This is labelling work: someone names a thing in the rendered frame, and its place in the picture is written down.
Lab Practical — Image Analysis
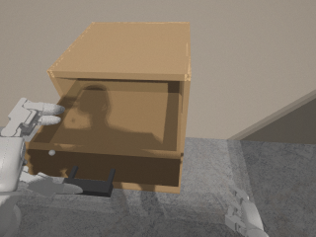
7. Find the robot right hand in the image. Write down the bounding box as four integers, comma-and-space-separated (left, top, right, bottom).
224, 185, 264, 236

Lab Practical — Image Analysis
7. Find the cabinet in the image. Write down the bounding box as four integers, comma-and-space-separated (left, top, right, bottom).
46, 22, 192, 195

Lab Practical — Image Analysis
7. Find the robot left hand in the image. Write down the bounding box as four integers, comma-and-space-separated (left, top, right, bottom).
0, 98, 83, 198

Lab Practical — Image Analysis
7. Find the drawer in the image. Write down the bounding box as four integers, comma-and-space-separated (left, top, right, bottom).
24, 78, 183, 187

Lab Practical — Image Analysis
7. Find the robot left forearm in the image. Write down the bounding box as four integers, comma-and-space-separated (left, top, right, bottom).
0, 191, 22, 237

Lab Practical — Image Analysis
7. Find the handle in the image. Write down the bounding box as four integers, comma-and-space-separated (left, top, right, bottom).
62, 166, 116, 198

